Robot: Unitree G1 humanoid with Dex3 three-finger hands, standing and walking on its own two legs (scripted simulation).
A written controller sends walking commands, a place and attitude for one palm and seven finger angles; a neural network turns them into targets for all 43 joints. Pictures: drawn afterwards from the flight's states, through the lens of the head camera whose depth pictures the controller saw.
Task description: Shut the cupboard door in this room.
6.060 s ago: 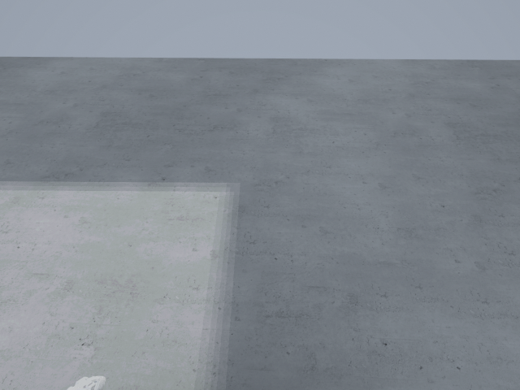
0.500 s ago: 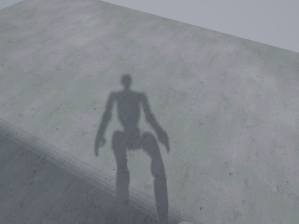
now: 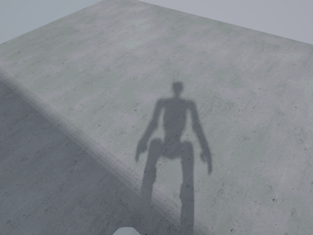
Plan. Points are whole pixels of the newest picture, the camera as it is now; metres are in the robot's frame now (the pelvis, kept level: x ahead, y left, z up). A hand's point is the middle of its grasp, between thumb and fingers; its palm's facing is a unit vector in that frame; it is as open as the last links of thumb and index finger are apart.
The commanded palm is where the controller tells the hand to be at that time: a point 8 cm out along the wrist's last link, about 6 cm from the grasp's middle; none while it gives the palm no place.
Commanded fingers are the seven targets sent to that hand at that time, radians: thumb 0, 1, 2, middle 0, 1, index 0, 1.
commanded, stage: turn or walk to find it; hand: left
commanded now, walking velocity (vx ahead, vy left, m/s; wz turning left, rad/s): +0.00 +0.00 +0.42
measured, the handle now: out of the picture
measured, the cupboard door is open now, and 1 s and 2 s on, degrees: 86 86 86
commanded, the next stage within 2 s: none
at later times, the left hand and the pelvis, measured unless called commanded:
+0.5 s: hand out of the picture +0.02 +0.25 -0.16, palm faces +0.24 -0.93 -0.28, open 7.4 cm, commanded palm none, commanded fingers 0.00 0.90 0.90 -0.20 -0.30 -0.20 -0.30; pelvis -0.02 +0.03 +0.00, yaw +12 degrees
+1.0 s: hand out of the picture -0.10 +0.19 -0.17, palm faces +0.47 -0.84 -0.26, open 7.4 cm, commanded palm none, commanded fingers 0.00 0.90 0.90 -0.20 -0.30 -0.20 -0.30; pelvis -0.05 +0.00 +0.00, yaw +27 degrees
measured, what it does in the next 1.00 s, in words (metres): steps on the spot, turning left: left foot, then right foot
